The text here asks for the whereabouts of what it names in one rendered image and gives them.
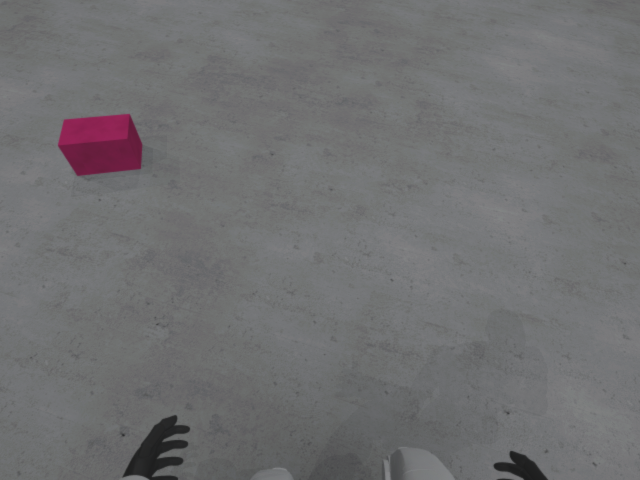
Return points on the carton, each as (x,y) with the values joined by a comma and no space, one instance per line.
(101,144)

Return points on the left robot hand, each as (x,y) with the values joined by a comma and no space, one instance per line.
(145,463)

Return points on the right robot hand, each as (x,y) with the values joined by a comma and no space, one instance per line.
(523,467)

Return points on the robot right thigh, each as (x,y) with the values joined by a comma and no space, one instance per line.
(414,464)

